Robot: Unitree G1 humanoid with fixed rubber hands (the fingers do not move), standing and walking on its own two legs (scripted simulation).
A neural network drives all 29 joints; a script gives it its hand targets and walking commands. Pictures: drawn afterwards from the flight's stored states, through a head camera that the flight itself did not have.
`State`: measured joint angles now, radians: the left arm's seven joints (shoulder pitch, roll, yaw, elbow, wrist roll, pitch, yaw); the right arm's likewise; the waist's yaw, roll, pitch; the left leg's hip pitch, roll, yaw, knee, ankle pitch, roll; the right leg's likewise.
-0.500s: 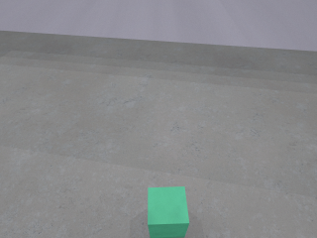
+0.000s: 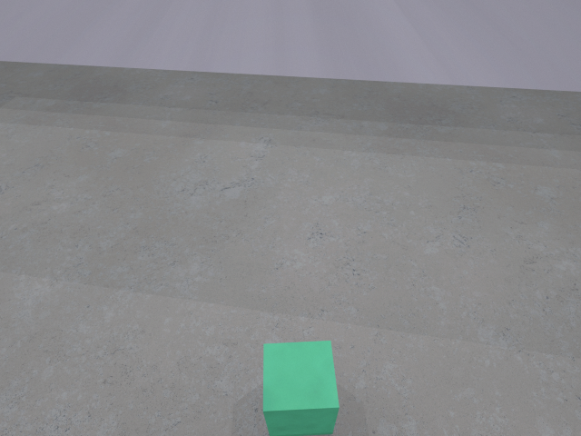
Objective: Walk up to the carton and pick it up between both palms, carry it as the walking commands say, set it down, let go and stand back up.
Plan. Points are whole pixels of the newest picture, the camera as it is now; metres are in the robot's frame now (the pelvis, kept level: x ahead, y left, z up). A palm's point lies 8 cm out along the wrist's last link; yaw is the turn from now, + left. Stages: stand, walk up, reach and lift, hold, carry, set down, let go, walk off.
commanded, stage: walk up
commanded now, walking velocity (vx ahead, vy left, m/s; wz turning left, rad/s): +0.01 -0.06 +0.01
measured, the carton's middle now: (299, 390) +0.41 +0.02 -0.64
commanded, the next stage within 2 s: stand in 0.06 s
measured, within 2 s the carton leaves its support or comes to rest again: neither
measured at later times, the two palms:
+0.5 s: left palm out of the picture +0.14 +0.24 -0.14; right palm out of the picture +0.14 -0.24 -0.13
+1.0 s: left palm out of the picture +0.16 +0.24 -0.17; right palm out of the picture +0.17 -0.18 -0.17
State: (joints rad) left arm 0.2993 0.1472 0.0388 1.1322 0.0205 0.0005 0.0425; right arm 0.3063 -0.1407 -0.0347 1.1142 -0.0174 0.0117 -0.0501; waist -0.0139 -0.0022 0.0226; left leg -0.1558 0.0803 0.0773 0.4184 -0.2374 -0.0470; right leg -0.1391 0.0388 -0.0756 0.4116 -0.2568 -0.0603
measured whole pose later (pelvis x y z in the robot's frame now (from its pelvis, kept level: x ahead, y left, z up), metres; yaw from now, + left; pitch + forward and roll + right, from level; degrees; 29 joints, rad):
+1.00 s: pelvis -0.07 +0.04 -0.07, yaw -2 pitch +17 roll +1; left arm -0.12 0.10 0.09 0.46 0.00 0.47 0.03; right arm -0.18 -0.20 -0.09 0.53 -0.03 0.47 0.05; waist 0.03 -0.01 0.00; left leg -0.90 0.00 0.04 0.93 -0.34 0.01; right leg -0.91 -0.02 -0.01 0.95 -0.35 -0.01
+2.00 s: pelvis -0.09 +0.04 -0.12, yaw -1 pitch +45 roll +1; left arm -1.07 0.18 0.38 0.81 0.02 0.14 0.08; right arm -1.19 -0.24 -0.25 0.93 -0.06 0.16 -0.04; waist 0.05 -0.01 -0.03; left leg -1.54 0.01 0.04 1.07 -0.30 0.01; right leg -1.55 -0.01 -0.01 1.09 -0.31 -0.01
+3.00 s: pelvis -0.15 +0.04 -0.37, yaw -1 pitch +30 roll +1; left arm -1.50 0.35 0.10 1.05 -0.26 0.14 0.19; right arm -1.61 -0.44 0.02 1.15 0.28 0.16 -0.14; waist 0.06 -0.01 0.52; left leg -2.06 0.02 0.03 2.07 -0.52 0.02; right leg -2.07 -0.02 -0.01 2.08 -0.54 -0.02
